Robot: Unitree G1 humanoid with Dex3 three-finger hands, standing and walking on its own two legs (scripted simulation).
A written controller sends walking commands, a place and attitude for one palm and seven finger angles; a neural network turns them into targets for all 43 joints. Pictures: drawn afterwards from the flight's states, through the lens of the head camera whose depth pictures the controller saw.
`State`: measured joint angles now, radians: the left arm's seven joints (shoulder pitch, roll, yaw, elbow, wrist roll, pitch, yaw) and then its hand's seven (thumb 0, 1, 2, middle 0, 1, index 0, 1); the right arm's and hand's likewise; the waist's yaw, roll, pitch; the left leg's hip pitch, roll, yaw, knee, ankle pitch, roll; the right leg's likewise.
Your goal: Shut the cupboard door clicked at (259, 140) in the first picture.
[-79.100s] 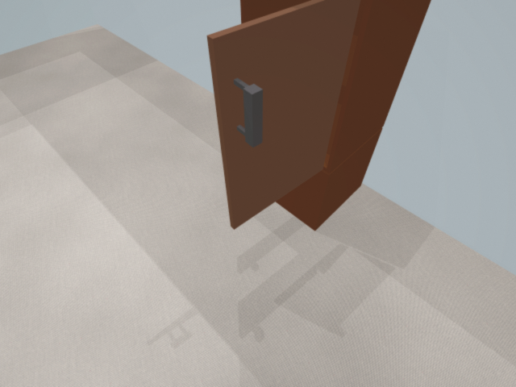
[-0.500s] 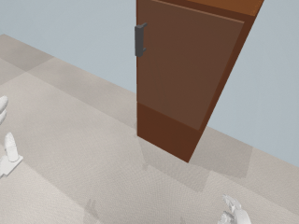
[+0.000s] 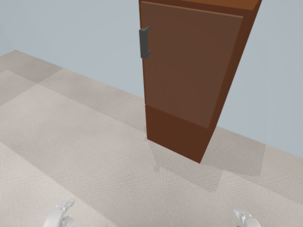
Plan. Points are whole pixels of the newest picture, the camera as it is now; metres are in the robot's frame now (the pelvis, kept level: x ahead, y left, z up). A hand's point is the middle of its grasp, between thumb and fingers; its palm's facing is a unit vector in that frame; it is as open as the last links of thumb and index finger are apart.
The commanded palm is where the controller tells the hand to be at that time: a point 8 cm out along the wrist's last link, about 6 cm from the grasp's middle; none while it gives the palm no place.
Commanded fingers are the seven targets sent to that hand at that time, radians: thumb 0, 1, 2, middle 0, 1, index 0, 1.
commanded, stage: let the arm hang, fingers relaxed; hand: left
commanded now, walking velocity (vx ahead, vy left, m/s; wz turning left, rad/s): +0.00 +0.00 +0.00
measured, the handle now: (146, 42) +0.86 +0.07 +0.10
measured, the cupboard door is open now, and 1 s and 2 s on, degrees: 0 0 0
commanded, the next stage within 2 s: look to check the result in 0.90 s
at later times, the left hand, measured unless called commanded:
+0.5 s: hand out of the picture -0.08 +0.16 -0.17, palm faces +0.05 -0.98 -0.19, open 7.4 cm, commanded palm none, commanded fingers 0.00 0.90 0.90 -0.20 -0.30 -0.20 -0.30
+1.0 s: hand out of the picture -0.03 +0.16 -0.17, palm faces +0.04 -0.98 -0.18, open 7.3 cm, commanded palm none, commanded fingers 0.00 0.90 0.90 -0.20 -0.30 -0.20 -0.30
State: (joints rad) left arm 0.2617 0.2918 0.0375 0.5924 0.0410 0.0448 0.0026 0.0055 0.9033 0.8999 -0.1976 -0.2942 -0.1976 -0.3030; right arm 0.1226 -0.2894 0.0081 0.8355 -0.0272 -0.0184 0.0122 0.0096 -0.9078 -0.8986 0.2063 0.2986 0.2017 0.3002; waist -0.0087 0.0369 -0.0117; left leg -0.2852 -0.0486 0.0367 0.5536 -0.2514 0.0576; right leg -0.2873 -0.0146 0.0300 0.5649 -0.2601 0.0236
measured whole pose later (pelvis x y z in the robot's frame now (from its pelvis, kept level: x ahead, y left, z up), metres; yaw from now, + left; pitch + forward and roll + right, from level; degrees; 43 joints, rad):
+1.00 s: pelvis -0.01 -0.01 +0.01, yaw +0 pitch -2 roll +0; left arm 0.33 0.14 0.02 1.12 0.03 0.00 0.03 0.00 0.91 0.90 -0.20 -0.29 -0.20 -0.30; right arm 0.33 -0.15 -0.02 1.09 -0.02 0.01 -0.03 0.00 -0.91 -0.90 0.20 0.30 0.20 0.30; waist -0.01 0.00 0.02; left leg -0.24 -0.03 0.02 0.45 -0.18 0.04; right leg -0.24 0.01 0.02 0.44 -0.18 0.00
